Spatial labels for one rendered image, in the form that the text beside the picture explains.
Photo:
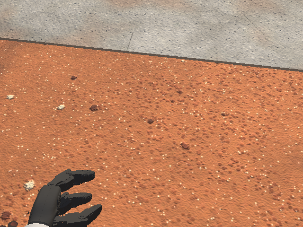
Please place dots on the robot left hand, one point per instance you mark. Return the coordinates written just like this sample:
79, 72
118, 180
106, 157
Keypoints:
50, 203

